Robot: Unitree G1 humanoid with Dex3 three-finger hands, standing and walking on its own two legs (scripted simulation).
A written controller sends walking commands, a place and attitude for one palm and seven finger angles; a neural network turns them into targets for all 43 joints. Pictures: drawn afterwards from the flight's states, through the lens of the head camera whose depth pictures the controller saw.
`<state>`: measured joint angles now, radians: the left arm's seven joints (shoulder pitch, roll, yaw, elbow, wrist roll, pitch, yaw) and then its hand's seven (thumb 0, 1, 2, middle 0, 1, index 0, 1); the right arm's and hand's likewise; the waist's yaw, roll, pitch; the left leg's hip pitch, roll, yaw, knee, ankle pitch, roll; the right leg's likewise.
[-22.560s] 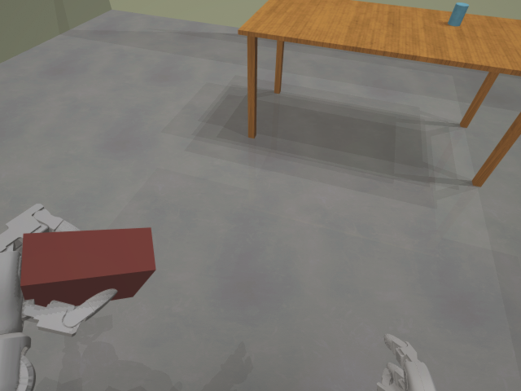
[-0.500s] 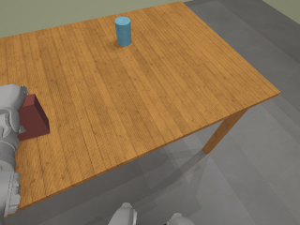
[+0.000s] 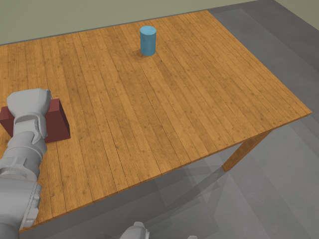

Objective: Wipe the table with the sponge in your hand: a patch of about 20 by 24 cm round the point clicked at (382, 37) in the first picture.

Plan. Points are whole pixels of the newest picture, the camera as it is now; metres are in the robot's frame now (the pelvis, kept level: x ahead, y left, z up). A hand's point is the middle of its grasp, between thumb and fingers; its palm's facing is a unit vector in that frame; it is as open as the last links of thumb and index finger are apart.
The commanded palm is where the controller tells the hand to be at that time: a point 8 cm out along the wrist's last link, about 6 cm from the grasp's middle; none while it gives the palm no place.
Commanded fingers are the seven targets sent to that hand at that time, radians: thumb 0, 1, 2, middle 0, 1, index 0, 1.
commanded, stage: slide across to the middle lane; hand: left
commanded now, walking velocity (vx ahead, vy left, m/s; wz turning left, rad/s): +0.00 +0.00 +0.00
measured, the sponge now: (41, 128) +0.39 +0.36 -0.02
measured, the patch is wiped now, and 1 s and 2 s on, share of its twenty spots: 0.35 0.45 0.85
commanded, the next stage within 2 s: wipe back along the middle lane in 0.38 s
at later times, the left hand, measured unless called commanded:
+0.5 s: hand (65, 107) +0.44 +0.29 +0.02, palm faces -0.12 +0.03 -0.99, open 9.5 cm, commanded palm +0.42 +0.25 +0.06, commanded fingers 0.00 0.10 1.30 -1.20 -1.60 -1.20 -1.60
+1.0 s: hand (69, 117) +0.41 +0.27 +0.02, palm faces -0.06 +0.00 -1.00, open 9.5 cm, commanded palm +0.37 +0.25 +0.04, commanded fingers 0.00 0.10 1.30 -1.20 -1.60 -1.20 -1.60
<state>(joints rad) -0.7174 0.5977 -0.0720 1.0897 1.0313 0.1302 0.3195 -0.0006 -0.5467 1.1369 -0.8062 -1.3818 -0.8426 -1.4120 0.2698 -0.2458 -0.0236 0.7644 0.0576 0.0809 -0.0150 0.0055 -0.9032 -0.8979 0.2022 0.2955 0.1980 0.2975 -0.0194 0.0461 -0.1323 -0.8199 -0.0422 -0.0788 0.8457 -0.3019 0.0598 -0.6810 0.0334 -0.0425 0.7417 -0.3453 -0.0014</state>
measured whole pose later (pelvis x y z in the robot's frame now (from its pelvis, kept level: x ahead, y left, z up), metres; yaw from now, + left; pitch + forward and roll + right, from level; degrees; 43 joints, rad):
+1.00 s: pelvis +0.04 -0.02 +0.02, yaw -1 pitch +13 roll -3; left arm -0.43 0.41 -0.08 0.80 1.00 0.29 0.36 -0.03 -0.45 1.09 -0.72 -1.46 -0.75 -1.49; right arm 0.19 -0.26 -0.03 0.70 0.07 0.18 0.02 0.01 -0.91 -0.90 0.20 0.30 0.20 0.30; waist 0.00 0.05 -0.16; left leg -0.62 -0.02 -0.05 0.73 -0.33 0.04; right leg -0.49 0.05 -0.01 0.63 -0.36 0.00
